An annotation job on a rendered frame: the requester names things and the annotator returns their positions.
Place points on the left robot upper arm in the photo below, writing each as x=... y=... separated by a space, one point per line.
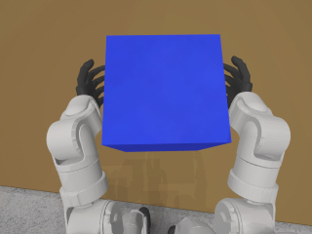
x=102 y=217

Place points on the right robot upper arm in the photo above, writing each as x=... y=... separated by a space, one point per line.
x=237 y=216

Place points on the robot right thigh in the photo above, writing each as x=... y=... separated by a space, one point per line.
x=193 y=226

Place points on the robot right forearm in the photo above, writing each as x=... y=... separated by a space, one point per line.
x=264 y=138

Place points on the left robot hand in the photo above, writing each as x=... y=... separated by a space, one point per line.
x=86 y=86

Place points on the right robot hand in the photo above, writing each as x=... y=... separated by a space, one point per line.
x=240 y=82

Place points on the left robot shin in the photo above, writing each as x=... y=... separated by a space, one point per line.
x=136 y=211

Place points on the carton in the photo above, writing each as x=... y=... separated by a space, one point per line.
x=164 y=93

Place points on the robot left forearm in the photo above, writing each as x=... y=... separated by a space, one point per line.
x=71 y=141

